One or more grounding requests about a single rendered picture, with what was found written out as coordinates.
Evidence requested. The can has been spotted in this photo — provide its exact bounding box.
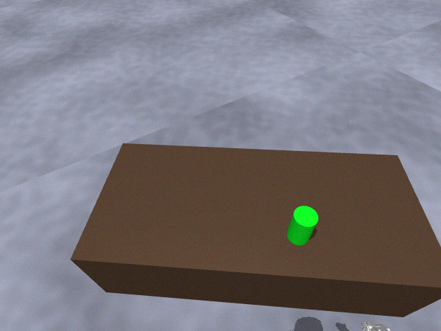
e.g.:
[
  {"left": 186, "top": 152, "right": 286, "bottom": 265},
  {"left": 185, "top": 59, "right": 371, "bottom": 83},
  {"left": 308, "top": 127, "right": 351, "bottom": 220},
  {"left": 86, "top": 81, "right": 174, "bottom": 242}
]
[{"left": 287, "top": 206, "right": 318, "bottom": 245}]

